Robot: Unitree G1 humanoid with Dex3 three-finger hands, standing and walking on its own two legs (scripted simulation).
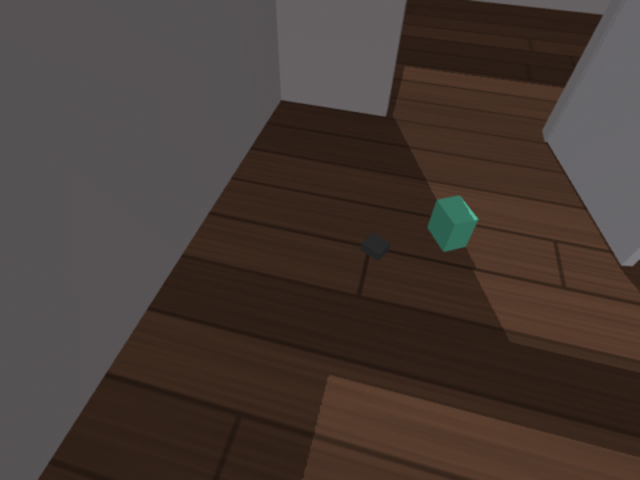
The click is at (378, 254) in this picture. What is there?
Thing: flat box
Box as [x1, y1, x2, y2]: [360, 233, 390, 260]
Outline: 371,233 361,243 360,249 378,260 388,250 390,243 377,235
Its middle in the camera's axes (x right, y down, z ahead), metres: +0.24 +0.05 +1.61
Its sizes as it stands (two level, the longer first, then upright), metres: 0.092 0.079 0.044
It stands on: the floor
